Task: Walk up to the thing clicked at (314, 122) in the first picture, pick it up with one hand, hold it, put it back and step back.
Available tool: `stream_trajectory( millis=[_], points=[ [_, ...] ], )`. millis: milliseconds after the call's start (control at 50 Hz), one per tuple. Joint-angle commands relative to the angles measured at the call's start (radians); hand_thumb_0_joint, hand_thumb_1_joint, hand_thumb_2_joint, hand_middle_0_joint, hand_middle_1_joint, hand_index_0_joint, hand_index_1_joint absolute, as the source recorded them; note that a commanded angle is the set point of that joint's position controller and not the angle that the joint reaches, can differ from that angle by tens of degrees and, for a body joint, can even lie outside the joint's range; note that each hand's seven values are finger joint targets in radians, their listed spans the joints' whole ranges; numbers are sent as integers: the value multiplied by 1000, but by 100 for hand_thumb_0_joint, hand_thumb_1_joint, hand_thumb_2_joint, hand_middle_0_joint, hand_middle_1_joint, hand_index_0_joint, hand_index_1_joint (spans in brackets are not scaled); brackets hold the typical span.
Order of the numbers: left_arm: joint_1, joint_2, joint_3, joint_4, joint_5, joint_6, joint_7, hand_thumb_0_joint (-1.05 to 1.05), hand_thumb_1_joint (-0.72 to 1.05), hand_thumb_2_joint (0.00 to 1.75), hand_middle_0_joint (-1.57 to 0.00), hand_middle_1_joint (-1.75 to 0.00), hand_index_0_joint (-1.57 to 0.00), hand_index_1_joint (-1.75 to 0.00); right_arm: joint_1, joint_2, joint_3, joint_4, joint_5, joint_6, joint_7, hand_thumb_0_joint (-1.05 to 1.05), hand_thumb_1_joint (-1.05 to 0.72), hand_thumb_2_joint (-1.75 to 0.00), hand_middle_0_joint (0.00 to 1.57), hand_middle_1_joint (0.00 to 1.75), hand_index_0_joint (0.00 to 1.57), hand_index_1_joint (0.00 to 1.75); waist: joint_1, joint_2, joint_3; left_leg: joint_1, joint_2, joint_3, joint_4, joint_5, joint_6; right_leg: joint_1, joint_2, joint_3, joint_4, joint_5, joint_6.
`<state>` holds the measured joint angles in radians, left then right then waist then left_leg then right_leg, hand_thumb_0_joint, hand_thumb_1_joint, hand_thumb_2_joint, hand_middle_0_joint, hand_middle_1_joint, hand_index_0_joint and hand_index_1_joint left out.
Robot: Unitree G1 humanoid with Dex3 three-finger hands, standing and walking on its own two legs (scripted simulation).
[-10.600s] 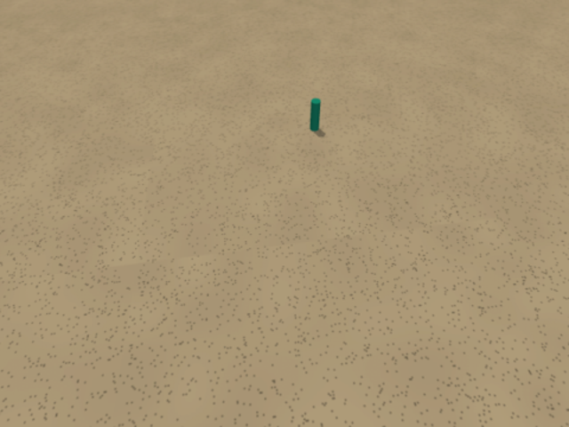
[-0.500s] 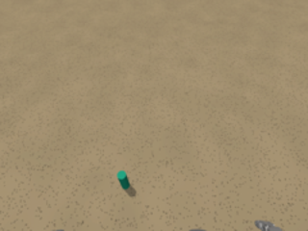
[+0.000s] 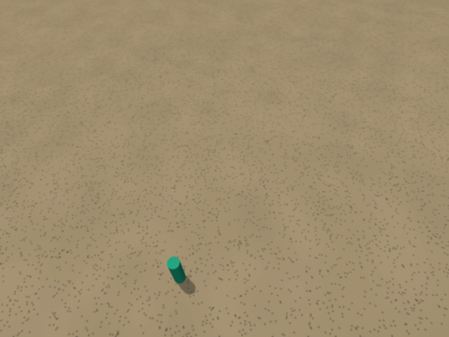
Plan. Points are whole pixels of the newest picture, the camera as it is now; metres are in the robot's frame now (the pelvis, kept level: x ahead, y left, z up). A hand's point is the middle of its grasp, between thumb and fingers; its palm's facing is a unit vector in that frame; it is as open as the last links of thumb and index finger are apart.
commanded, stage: stand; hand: left
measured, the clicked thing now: (176, 270) +0.46 +0.23 -0.69
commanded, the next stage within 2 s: go down in 1.90 s
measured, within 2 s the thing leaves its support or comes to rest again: neither
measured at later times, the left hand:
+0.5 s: hand out of the picture +0.10 +0.25 -0.15, palm faces -0.02 -0.94 -0.34, open 7.4 cm
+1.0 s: hand out of the picture +0.10 +0.25 -0.15, palm faces -0.02 -0.94 -0.34, open 7.4 cm
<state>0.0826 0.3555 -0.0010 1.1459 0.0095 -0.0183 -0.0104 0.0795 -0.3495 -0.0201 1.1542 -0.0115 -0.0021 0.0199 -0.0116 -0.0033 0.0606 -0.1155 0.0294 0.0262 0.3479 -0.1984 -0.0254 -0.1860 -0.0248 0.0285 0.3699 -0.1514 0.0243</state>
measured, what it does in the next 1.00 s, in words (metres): stands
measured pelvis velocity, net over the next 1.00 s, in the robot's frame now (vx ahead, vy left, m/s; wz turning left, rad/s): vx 0.02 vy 0.00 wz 0.01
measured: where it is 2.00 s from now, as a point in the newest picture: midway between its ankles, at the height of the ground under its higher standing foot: outside the picture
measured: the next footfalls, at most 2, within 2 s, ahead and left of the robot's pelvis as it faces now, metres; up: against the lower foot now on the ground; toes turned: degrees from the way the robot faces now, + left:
none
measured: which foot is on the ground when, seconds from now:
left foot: down 0.00-1.00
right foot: down 0.00-1.00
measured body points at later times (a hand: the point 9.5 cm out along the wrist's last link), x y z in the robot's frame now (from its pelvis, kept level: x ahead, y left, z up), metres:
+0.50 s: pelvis +0.01 +0.00 +0.00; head +0.02 +0.00 +0.45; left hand +0.10 +0.30 -0.13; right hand +0.10 -0.30 -0.13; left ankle -0.01 +0.14 -0.75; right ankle +0.03 -0.13 -0.75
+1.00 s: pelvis +0.02 +0.00 +0.00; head +0.03 -0.01 +0.45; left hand +0.10 +0.30 -0.13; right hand +0.10 -0.30 -0.13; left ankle -0.01 +0.14 -0.75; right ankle +0.03 -0.13 -0.75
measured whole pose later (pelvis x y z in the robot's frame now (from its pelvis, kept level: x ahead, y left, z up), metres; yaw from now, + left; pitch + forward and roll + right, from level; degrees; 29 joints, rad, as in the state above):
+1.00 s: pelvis +0.02 +0.00 +0.00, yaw +1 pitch -1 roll +0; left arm 0.09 0.35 0.00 1.14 0.01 -0.01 -0.01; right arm 0.09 -0.35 0.00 1.15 -0.01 -0.01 0.01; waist 0.00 0.00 0.04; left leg -0.08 0.04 0.01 0.31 -0.21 -0.03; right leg -0.15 -0.02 0.01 0.34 -0.17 0.02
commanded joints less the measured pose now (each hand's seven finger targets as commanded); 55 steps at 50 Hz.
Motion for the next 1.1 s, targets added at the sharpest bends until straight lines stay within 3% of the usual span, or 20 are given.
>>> stream_trajectory(
  millis=[0, 200, 260, 360, 420, 660, 740, 800, 900, 1000, 1080],
  points=[
    [-44, 229, 44, -65, -3, -25, 18, 0, 90, 90, -20, -30, -20, -30, -50, -212, -41, -66, 3, -24, -14, 0, -90, -90, 20, 30, 20, 30, 1, -5, -100, -2, 91, -85, -73, 15, 36, 43, -98, 95, -80, 49, -41],
    [-38, 223, 47, -65, -4, -25, 19, 0, 90, 90, -20, -30, -20, -30, -36, -212, -35, -62, 5, -25, -20, 0, -90, -90, 20, 30, 20, 30, -1, -4, -130, 23, 106, -83, -58, 152, 34, 89, -102, 72, -56, 208, -41],
    [-43, 216, 45, -66, -6, -23, 18, 0, 90, 90, -20, -30, -20, -30, -37, -216, -33, -62, 5, -24, -22, 0, -90, -90, 20, 30, 20, 30, -1, 7, -118, 27, 106, -77, -58, 147, 32, 79, -103, 78, -62, 205, -39],
    [-42, 214, 44, -64, -5, -15, 15, 0, 90, 90, -20, -30, -20, -30, -46, -213, -30, -64, 3, -23, -21, 0, -90, -90, 20, 30, 20, 30, 7, 11, -68, -12, 102, -83, -89, 38, 29, 48, -90, 76, -88, 54, -37],
    [-39, 217, 46, -65, -3, -15, 15, 0, 90, 90, -20, -30, -20, -30, -42, -214, -29, -66, 2, -24, -20, 0, -90, -90, 20, 30, 20, 30, 7, 19, -63, -22, 102, -85, -92, 9, 36, 50, -93, 83, -93, 36, -36],
    [-32, 217, 43, -67, -5, -19, 17, 0, 90, 90, -20, -30, -20, -30, -35, -216, -26, -66, 4, -27, -22, 0, -90, -90, 20, 30, 20, 30, 4, -4, -119, 37, 109, -79, -73, 151, 34, 82, -101, 71, -67, 196, -39],
    [-32, 214, 41, -65, -4, -16, 18, 0, 90, 90, -20, -30, -20, -30, -35, -212, -25, -69, 3, -24, -23, 0, -90, -90, 20, 30, 20, 30, 5, -10, -104, 22, 107, -80, -80, 116, 33, 73, -98, 66, -75, 141, -36],
    [-26, 212, 40, -64, -6, -17, 18, 0, 90, 90, -20, -30, -20, -30, -34, -216, -24, -67, 4, -25, -22, 0, -90, -90, 20, 30, 20, 30, 7, 12, -112, 36, 109, -77, -72, 165, 34, 84, -104, 68, -68, 202, -38],
    [-27, 212, 40, -63, -4, -16, 18, 0, 90, 90, -20, -30, -20, -30, -30, -218, -24, -66, 5, -26, -24, 0, -90, -90, 20, 30, 20, 30, 9, 8, -112, 39, 112, -79, -73, 196, 31, 95, -103, 62, -64, 222, -37],
    [-29, 215, 42, -63, -5, -12, 19, 0, 90, 90, -20, -30, -20, -30, -23, -217, -24, -69, 3, -25, -26, 0, -90, -90, 20, 30, 20, 30, 7, 16, -104, 29, 106, -74, -87, 140, 31, 86, -100, 63, -71, 170, -38],
    [-26, 217, 42, -65, -2, -16, 19, 0, 90, 90, -20, -30, -20, -30, -27, -216, -25, -73, 4, -25, -26, 0, -90, -90, 20, 30, 20, 30, 7, 5, -108, 47, 112, -77, -78, 162, 34, 85, -104, 63, -68, 192, -38]
  ],
)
